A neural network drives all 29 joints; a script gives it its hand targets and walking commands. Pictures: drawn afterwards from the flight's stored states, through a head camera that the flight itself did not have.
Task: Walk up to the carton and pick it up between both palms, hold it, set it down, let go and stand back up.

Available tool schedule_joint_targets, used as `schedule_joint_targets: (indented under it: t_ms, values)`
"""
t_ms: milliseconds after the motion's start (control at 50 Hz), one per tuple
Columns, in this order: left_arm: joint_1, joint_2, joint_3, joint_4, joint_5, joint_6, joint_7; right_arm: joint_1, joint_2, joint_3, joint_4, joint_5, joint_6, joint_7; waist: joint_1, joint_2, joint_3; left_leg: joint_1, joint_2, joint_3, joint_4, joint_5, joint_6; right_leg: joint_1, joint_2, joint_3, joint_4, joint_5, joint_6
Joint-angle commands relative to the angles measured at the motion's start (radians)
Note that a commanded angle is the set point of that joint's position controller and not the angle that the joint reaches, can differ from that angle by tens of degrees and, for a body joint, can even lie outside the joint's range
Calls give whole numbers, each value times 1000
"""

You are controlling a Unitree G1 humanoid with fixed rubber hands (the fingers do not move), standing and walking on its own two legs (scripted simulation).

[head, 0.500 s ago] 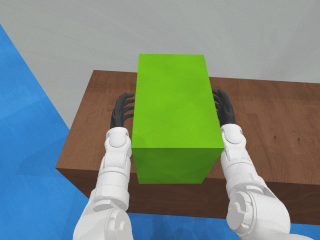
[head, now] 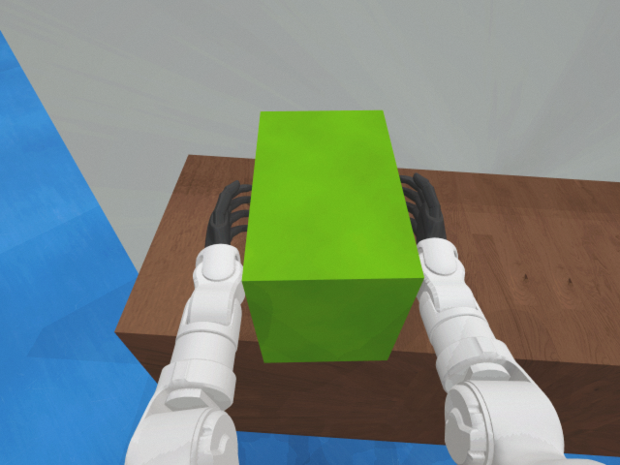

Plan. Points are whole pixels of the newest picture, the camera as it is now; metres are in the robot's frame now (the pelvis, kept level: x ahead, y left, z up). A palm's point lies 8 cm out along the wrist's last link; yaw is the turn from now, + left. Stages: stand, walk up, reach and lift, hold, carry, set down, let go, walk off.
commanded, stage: reach and lift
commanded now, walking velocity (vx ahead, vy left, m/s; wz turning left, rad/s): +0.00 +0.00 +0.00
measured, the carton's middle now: (323, 235) +0.42 +0.00 +0.03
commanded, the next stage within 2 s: none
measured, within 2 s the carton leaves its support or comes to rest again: neither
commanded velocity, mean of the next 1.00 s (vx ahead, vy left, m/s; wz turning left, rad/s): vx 0.00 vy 0.00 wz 0.00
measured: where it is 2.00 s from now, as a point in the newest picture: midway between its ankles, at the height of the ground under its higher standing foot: outside the picture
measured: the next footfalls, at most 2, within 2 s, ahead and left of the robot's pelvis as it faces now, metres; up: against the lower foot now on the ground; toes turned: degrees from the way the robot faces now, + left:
none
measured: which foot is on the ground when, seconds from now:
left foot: down 0.00-1.00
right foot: down 0.00-1.00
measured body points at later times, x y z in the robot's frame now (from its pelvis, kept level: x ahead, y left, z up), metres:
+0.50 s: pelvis -0.01 +0.01 +0.00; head -0.04 +0.04 +0.45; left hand +0.37 +0.16 +0.14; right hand +0.39 -0.12 +0.14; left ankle +0.02 +0.15 -0.75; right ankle -0.01 -0.12 -0.75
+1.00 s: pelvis -0.01 +0.02 +0.00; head -0.06 +0.04 +0.44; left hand +0.36 +0.17 +0.18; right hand +0.38 -0.11 +0.18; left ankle +0.02 +0.15 -0.75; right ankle -0.01 -0.12 -0.75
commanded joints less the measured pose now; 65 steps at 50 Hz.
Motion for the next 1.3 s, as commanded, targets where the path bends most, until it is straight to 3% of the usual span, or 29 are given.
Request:
schedule_joint_targets:
  t_ms: [0,100,180,320,780,920,1280]
  values:
    - [-633,-531,-407,-92,-21,22,-136,-594,589,314,-183,1,-13,120,-18,-22,-411,251,-71,75,16,206,34,166,24,-75,12,364,55]
    - [-644,-527,-411,-146,-24,82,-157,-623,593,319,-218,30,29,113,-27,-7,-372,271,-79,72,11,194,27,163,25,-78,4,309,59]
    - [-656,-521,-410,-164,-24,136,-165,-657,577,295,-220,42,56,119,-31,6,-316,282,-77,74,-2,145,26,117,28,-87,-14,177,56]
    - [-667,-514,-424,-205,-36,217,-175,-714,557,290,-251,80,94,114,-41,15,-306,300,-78,75,1,133,21,107,33,-93,-20,122,53]
    - [-620,-463,-532,-468,-104,431,-253,-705,571,487,-554,257,265,11,-94,27,-296,350,-103,49,50,236,10,193,44,-85,3,257,71]
    - [-644,-457,-535,-487,-108,476,-267,-730,560,491,-588,275,303,4,-106,29,-269,338,-100,48,38,198,7,178,48,-90,-9,188,65]
    - [-745,-458,-475,-415,-99,516,-269,-832,579,476,-559,295,347,3,-90,20,-274,311,-101,56,25,129,27,165,51,-87,-18,94,63]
